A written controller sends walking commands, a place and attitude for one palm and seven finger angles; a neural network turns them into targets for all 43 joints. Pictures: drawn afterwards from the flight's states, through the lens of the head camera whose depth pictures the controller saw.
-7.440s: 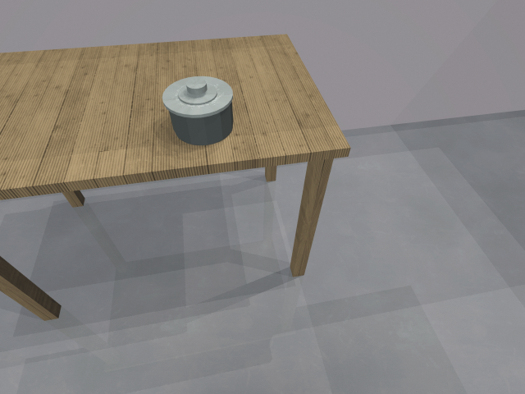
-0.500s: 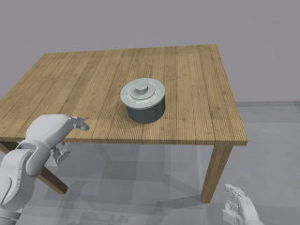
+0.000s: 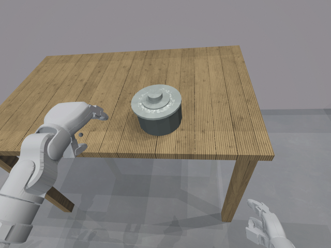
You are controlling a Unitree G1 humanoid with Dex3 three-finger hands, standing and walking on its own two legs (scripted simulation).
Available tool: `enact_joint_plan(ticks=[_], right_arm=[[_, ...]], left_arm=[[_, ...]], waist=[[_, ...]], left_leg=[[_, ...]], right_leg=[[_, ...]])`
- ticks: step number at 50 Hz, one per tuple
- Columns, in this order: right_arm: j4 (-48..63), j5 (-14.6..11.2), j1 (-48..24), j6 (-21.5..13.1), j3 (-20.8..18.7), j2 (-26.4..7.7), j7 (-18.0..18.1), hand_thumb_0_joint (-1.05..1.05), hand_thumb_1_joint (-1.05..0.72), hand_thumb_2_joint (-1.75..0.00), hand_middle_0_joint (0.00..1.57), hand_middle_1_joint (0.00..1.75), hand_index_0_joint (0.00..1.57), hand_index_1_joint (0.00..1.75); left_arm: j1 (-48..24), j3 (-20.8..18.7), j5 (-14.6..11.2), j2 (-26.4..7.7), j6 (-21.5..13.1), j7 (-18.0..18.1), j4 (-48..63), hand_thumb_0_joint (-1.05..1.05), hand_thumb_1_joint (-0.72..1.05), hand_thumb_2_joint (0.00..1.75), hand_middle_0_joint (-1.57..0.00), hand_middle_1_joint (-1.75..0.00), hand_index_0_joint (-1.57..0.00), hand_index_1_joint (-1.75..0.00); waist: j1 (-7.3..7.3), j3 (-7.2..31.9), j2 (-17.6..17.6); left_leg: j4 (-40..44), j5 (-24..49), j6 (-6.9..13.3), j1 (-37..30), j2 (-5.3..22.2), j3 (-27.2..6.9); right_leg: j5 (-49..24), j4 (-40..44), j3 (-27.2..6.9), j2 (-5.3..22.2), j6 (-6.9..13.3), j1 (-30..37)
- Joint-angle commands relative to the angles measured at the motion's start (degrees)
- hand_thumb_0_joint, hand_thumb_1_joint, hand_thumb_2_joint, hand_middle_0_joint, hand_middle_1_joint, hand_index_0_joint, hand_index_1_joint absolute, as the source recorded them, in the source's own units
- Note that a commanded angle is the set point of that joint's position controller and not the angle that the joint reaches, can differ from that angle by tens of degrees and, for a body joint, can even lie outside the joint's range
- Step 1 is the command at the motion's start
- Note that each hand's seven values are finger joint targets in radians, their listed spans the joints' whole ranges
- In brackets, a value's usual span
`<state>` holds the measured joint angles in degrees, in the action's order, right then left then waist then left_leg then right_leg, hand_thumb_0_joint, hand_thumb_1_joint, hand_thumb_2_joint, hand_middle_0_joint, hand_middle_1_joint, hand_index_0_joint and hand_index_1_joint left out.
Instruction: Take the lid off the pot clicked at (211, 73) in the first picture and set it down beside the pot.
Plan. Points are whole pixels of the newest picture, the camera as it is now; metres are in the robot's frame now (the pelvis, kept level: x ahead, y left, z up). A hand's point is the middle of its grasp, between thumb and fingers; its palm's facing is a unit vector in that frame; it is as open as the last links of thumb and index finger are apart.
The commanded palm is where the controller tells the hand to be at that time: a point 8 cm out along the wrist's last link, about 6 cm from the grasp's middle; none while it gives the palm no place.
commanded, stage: move the open hand above the knob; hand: left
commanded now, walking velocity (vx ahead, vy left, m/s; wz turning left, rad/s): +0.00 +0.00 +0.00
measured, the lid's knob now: (155, 95) +0.54 +0.09 +0.07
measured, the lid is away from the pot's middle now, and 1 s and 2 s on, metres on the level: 0.00 0.00 0.00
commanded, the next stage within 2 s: none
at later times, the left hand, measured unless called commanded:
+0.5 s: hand (109, 112) +0.40 +0.18 +0.14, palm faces -0.21 -0.05 -0.98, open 10.1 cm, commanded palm +0.38 +0.18 +0.21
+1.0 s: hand (131, 98) +0.45 +0.13 +0.14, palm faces -0.25 -0.04 -0.97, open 10.1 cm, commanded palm +0.45 +0.13 +0.21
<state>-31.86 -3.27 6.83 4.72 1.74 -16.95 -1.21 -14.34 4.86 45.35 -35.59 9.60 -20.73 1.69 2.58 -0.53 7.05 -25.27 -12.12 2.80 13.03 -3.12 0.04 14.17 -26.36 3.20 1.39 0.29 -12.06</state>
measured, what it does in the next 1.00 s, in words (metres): stands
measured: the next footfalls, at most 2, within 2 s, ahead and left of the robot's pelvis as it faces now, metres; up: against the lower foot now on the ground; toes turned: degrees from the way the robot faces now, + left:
none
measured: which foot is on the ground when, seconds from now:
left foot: down 0.00-1.00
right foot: down 0.00-1.00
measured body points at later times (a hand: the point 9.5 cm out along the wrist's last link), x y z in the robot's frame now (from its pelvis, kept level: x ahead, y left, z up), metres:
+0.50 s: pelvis +0.01 +0.00 +0.00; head +0.03 -0.05 +0.44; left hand +0.40 +0.18 +0.19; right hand +0.19 -0.24 -0.12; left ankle +0.01 +0.09 -0.74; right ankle +0.00 -0.12 -0.74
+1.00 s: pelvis +0.02 -0.01 +0.00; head +0.04 -0.05 +0.44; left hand +0.46 +0.13 +0.19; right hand +0.18 -0.25 -0.13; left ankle +0.01 +0.09 -0.74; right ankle +0.00 -0.12 -0.74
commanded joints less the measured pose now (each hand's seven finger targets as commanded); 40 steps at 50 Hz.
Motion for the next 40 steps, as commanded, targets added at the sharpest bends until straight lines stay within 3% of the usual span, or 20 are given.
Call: enact_joint_plan(ticks=[1, 3, 5, 8, 9, 12, 15, 18, 19, 20, 22, 23, 25, 26, 28, 31, 34, 36, 38, 40], right_arm=[[8.96, -0.36, -8.11, -2.57, -2.11, -5.20, 0.22, 0.00, -0.90, -0.90, 0.20, 0.30, 0.20, 0.30], [9.25, -0.67, -8.09, -2.72, -2.23, -5.14, -0.04, 0.00, -0.90, -0.90, 0.20, 0.30, 0.20, 0.30], [8.98, -0.69, -7.59, -2.34, -2.19, -4.89, -0.12, 0.00, -0.90, -0.90, 0.20, 0.30, 0.20, 0.30], [9.49, -0.67, -7.94, -2.55, -2.27, -5.30, -0.41, 0.00, -0.90, -0.90, 0.20, 0.30, 0.20, 0.30], [9.03, -0.52, -7.40, -2.36, -1.98, -4.85, -0.26, 0.00, -0.90, -0.90, 0.20, 0.30, 0.20, 0.30], [8.55, -0.97, -7.00, -1.74, -2.02, -5.11, -0.26, 0.00, -0.90, -0.90, 0.20, 0.30, 0.20, 0.30], [8.42, -1.05, -6.54, -1.70, -2.30, -5.05, -0.25, 0.00, -0.90, -0.90, 0.20, 0.30, 0.20, 0.30], [8.60, -0.93, -6.38, -1.91, -2.34, -5.09, -0.50, 0.00, -0.90, -0.90, 0.20, 0.30, 0.20, 0.30], [8.06, -0.93, -5.84, -1.70, -2.12, -4.63, -0.50, 0.00, -0.90, -0.90, 0.20, 0.30, 0.20, 0.30], [7.83, -1.09, -5.39, -1.62, -2.25, -5.04, -0.47, 0.00, -0.90, -0.90, 0.20, 0.30, 0.20, 0.30], [7.42, -1.37, -5.40, -1.11, -2.05, -5.16, -0.44, 0.00, -0.90, -0.90, 0.20, 0.30, 0.20, 0.30], [7.85, -1.41, -5.80, -1.25, -2.48, -5.36, -0.60, 0.00, -0.90, -0.90, 0.20, 0.30, 0.20, 0.30], [8.04, -1.35, -5.97, -1.18, -2.33, -4.78, -0.69, 0.00, -0.90, -0.90, 0.20, 0.30, 0.20, 0.30], [7.88, -1.34, -5.92, -1.16, -2.37, -4.73, -0.73, 0.00, -0.90, -0.90, 0.20, 0.30, 0.20, 0.30], [7.57, -1.32, -5.42, -1.11, -2.65, -5.09, -0.79, 0.00, -0.90, -0.90, 0.20, 0.30, 0.20, 0.30], [6.42, -1.58, -4.61, -0.62, -2.18, -5.00, -0.62, 0.00, -0.90, -0.90, 0.20, 0.30, 0.20, 0.30], [6.49, -1.47, -4.78, -0.61, -2.22, -4.66, -0.57, 0.00, -0.90, -0.90, 0.20, 0.30, 0.20, 0.30], [5.97, -1.61, -4.36, -0.33, -2.08, -4.71, -0.49, 0.00, -0.90, -0.90, 0.20, 0.30, 0.20, 0.30], [5.66, -1.48, -4.09, -0.17, -2.34, -5.30, -0.24, 0.00, -0.90, -0.90, 0.20, 0.30, 0.20, 0.30], [6.12, -1.42, -4.15, -0.41, -2.27, -4.46, -0.31, 0.00, -0.90, -0.90, 0.20, 0.30, 0.20, 0.30]], left_arm=[[-23.54, -9.54, 1.75, -15.54, 0.97, 2.01, 6.89, 0.00, -0.30, 1.45, -0.84, -0.08, -0.84, -0.08], [-24.62, -8.87, 1.74, -14.60, 1.56, 1.80, 5.55, 0.00, -0.30, 1.45, -0.84, -0.08, -0.84, -0.08], [-26.40, -5.59, 1.65, -11.69, 1.92, 1.25, 4.28, 0.00, -0.30, 1.45, -0.84, -0.08, -0.84, -0.08], [-28.61, -7.33, 2.10, -13.94, 1.91, 1.31, 5.20, 0.00, -0.30, 1.45, -0.84, -0.08, -0.84, -0.08], [-28.19, -6.66, 2.33, -13.32, 2.01, 1.01, 3.03, 0.00, -0.30, 1.45, -0.84, -0.08, -0.84, -0.08], [-31.84, -3.69, 2.50, -10.73, 2.67, 0.97, -0.32, 0.00, -0.30, 1.45, -0.84, -0.08, -0.84, -0.08], [-36.57, -3.69, 2.82, -11.37, 2.75, 1.20, 0.70, 0.00, -0.30, 1.45, -0.84, -0.08, -0.84, -0.08], [-36.37, -3.88, 2.81, -10.81, 2.82, 1.78, -0.11, 0.00, -0.30, 1.45, -0.84, -0.08, -0.84, -0.08], [-37.27, -2.60, 3.06, -9.72, 2.98, 1.68, -1.26, 0.00, -0.30, 1.45, -0.84, -0.08, -0.84, -0.08], [-35.82, -4.15, 3.11, -11.15, 3.17, 2.02, -4.38, 0.00, -0.30, 1.45, -0.84, -0.08, -0.84, -0.08], [-39.37, -1.00, 3.49, -8.35, 3.89, 2.19, -6.49, 0.00, -0.30, 1.45, -0.84, -0.08, -0.84, -0.08], [-39.62, -2.51, 3.30, -9.43, 4.02, 2.43, -5.14, 0.00, -0.30, 1.45, -0.84, -0.08, -0.84, -0.08], [-42.21, -0.16, 3.43, -7.58, 4.12, 2.36, -3.37, 0.00, -0.30, 1.45, -0.84, -0.08, -0.84, -0.08], [-43.24, 0.84, 3.50, -6.40, 4.45, 2.46, -4.10, 0.00, -0.30, 1.45, -0.84, -0.08, -0.84, -0.08], [-43.27, -0.96, 3.52, -7.80, 4.66, 2.98, -5.05, 0.00, -0.30, 1.45, -0.84, -0.08, -0.84, -0.08], [-45.72, 1.02, 4.29, -6.24, 5.58, 3.27, -10.21, 0.00, -0.30, 1.45, -0.84, -0.08, -0.84, -0.08], [-48.42, 1.94, 4.35, -5.12, 6.15, 3.50, -10.64, 0.00, -0.30, 1.45, -0.84, -0.08, -0.84, -0.08], [-49.82, 3.42, 4.56, -3.64, 6.75, 3.69, -13.97, 0.00, -0.30, 1.45, -0.84, -0.08, -0.84, -0.08], [-51.87, 0.94, 4.47, -6.30, 6.84, 4.08, -14.98, 0.00, -0.30, 1.45, -0.84, -0.08, -0.84, -0.08], [-54.13, 3.12, 4.68, -4.01, 6.62, 3.89, -13.12, 0.00, -0.30, 1.45, -0.84, -0.08, -0.84, -0.08]], waist=[[-0.38, 15.82, -4.35], [-0.75, 16.26, -4.83], [-1.00, 16.67, -4.99], [-0.95, 18.59, -4.35], [-0.78, 19.29, -5.93], [-1.70, 16.61, -5.35], [-1.88, 18.60, -5.11], [-1.88, 20.52, -4.40], [-1.79, 21.29, -6.09], [-1.63, 19.44, -6.79], [-2.31, 17.40, -7.34], [-2.05, 18.89, -6.82], [-2.22, 21.58, -5.69], [-2.42, 21.75, -5.48], [-2.51, 22.29, -5.92], [-2.81, 20.41, -8.18], [-2.83, 22.88, -7.86], [-3.32, 21.35, -7.58], [-3.30, 22.33, -8.09], [-3.20, 25.01, -7.66]], left_leg=[[2.08, 13.12, -0.14, -6.58, 0.19, -2.77], [0.95, 13.15, 0.05, -6.84, 0.13, -2.65], [1.43, 13.66, -0.05, -7.09, 0.07, -2.66], [0.14, 15.25, 0.26, -7.26, -0.17, -2.56], [0.37, 16.27, 0.30, -6.97, -0.31, -2.28], [0.83, 13.82, 0.06, -5.99, -0.18, -2.28], [0.47, 15.24, 0.20, -7.21, -0.03, -2.69], [-0.73, 17.64, 0.36, -7.96, -0.18, -2.79], [-0.31, 18.20, 0.37, -7.83, -0.25, -2.58], [-0.10, 17.09, 0.26, -6.53, -0.02, -2.38], [0.51, 14.91, 0.12, -5.09, -0.12, -2.27], [-0.28, 15.76, 0.44, -5.78, -0.01, -2.24], [-0.15, 17.83, 0.31, -7.24, -0.12, -2.47], [-0.38, 18.12, 0.38, -7.70, -0.18, -2.67], [-1.24, 19.67, 0.59, -8.01, -0.02, -2.71], [-0.41, 17.57, 0.29, -6.06, -0.01, -2.22], [-0.86, 18.34, 0.61, -6.95, -0.18, -2.04], [-0.76, 17.61, 0.49, -6.22, -0.15, -2.05], [-1.00, 16.66, 0.72, -5.74, -0.09, -1.93], [-1.20, 19.52, 0.83, -7.21, -0.26, -2.12]], right_leg=[[-11.54, 2.13, -0.86, -1.53, 1.45, 3.37], [-12.19, 1.63, -1.23, -1.73, 1.63, 2.86], [-12.48, 1.60, -0.71, -1.50, 1.42, 2.70], [-15.09, 0.87, -1.44, -1.46, 1.72, 3.88], [-15.80, 0.64, -1.08, -1.47, 1.46, 4.70], [-13.86, 0.95, -0.88, -1.43, 1.38, 2.25], [-14.75, 0.49, -0.88, -1.47, 1.58, 2.72], [-17.04, -0.24, -1.25, -1.49, 1.80, 3.30], [-17.49, -0.28, -1.02, -1.47, 1.53, 3.92], [-17.09, -0.18, -0.98, -1.48, 1.49, 3.47], [-15.97, 0.03, -0.70, -1.35, 1.44, 2.23], [-16.66, -0.25, -1.19, -1.33, 1.74, 2.80], [-17.76, -0.85, -0.94, -1.28, 1.59, 3.58], [-17.68, -0.88, -0.97, -1.37, 1.60, 2.94], [-18.93, -1.04, -1.21, -1.50, 1.78, 3.11], [-18.21, -1.16, -0.68, -1.51, 1.48, 2.42], [-19.08, -1.54, -1.07, -1.40, 1.52, 3.07], [-18.69, -1.51, -0.84, -1.41, 1.53, 1.89], [-18.92, -1.30, -1.27, -1.26, 1.63, 2.85], [-21.23, -1.92, -1.35, -1.14, 1.50, 3.91]])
